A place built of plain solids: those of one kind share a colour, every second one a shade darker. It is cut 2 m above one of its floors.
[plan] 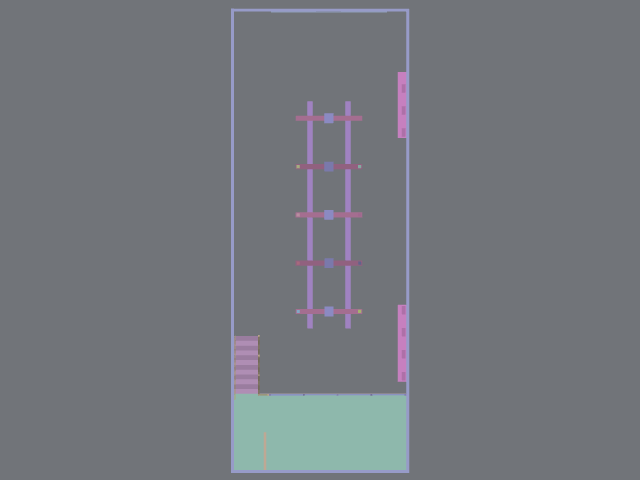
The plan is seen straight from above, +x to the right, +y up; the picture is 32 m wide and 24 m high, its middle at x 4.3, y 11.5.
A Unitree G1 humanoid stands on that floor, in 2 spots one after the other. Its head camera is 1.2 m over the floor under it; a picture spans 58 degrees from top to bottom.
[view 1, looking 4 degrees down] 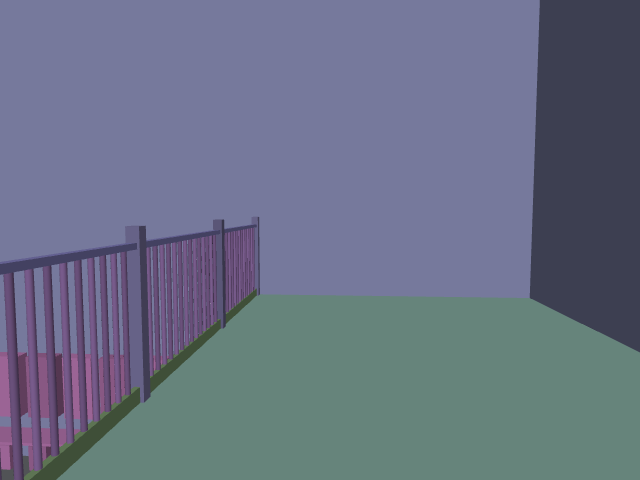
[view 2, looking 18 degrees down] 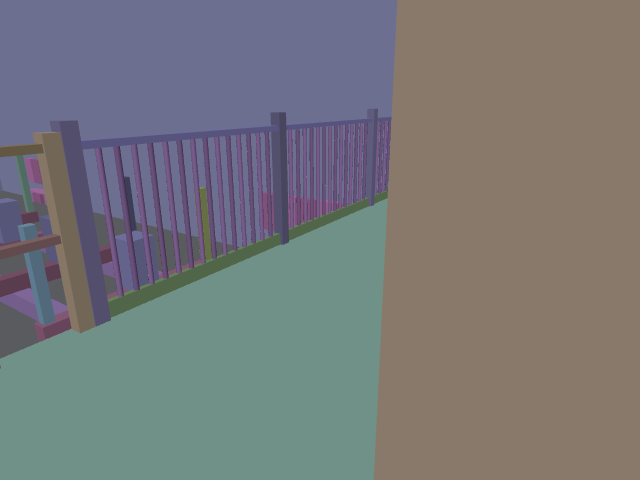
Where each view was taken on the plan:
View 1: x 2.60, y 2.44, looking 4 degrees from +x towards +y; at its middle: wall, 6.04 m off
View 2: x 0.64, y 1.51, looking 33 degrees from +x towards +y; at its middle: gal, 3.88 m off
